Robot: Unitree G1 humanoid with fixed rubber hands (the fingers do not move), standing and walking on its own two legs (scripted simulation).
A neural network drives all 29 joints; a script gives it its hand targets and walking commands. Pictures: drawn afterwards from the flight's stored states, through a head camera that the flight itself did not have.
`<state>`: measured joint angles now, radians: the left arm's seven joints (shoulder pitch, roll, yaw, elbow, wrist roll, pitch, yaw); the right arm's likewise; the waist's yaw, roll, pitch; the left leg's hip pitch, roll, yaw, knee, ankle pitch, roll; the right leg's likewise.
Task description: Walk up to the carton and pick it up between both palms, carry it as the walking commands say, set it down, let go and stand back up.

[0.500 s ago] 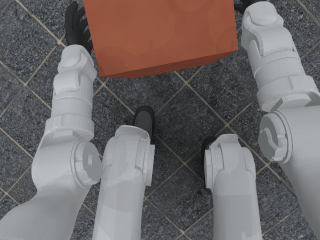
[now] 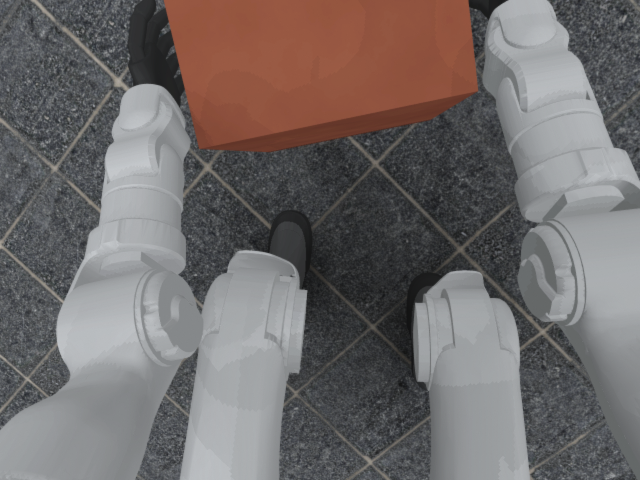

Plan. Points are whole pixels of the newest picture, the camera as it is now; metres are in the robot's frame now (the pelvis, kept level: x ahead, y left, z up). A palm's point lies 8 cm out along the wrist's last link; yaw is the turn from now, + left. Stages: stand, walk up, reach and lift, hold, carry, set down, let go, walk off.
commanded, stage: set down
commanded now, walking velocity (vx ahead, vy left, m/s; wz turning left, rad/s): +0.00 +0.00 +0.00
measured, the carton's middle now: (329, 63) +0.52 +0.07 -0.28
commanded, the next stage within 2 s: none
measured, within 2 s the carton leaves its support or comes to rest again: neither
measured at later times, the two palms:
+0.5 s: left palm (158, 86) +0.47 +0.24 -0.18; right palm (507, 1) +0.56 -0.10 -0.19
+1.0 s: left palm (144, 100) +0.46 +0.27 -0.20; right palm (502, 11) +0.56 -0.10 -0.20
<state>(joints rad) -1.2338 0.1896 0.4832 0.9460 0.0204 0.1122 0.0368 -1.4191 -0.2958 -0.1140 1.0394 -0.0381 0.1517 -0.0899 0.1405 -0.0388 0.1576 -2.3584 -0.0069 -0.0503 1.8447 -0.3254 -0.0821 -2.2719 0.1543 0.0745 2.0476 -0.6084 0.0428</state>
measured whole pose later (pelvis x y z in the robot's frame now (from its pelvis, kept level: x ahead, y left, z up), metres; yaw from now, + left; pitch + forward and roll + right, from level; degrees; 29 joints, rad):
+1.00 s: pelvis +0.00 +0.01 +0.00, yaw -2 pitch +48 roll +3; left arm -1.23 0.27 0.46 1.08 -0.10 -0.04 0.08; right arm -1.42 -0.35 0.01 1.05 0.02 0.08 -0.08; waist 0.15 -0.03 0.20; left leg -2.36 0.02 -0.04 1.87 -0.34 -0.07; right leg -2.27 0.15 0.07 2.05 -0.61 0.04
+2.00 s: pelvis +0.01 +0.02 +0.07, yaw -3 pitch +29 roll +0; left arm -0.95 0.29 0.37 0.56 -0.17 0.29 0.10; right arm -1.29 -0.48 0.01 0.88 0.10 0.32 0.02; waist 0.18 -0.03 0.26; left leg -1.87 0.00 -0.04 1.78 -0.42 -0.04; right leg -1.74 0.12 0.07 1.91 -0.68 0.04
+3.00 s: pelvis +0.11 +0.04 +0.30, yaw -2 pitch +22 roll -3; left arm -0.09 0.25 0.11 0.40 -0.07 0.14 -0.12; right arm -0.34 -0.22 -0.10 0.65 0.08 0.14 -0.01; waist 0.10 -0.02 -0.10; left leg -1.00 0.00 -0.05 0.95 -0.32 0.01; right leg -0.83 0.05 0.07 0.92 -0.47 0.04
